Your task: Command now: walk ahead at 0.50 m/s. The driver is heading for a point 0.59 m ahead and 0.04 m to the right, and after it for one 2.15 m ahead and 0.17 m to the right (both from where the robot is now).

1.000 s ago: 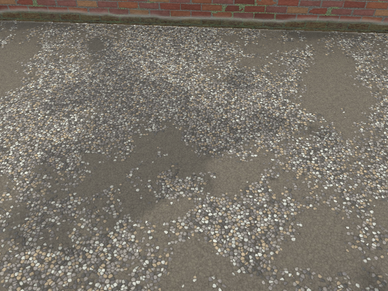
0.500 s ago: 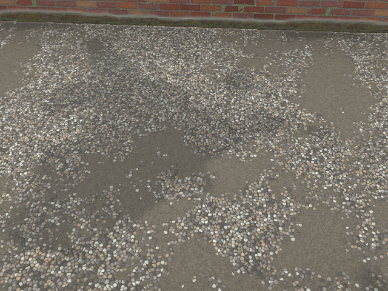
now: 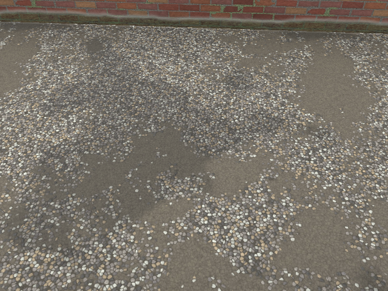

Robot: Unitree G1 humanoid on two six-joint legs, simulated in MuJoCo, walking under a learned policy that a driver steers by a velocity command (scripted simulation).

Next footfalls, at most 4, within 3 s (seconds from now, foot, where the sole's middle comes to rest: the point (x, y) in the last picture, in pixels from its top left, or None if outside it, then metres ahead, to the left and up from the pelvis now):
none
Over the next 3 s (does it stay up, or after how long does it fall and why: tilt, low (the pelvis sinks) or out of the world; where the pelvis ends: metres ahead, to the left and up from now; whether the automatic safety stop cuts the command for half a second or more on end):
stays up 0.00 0.00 0.00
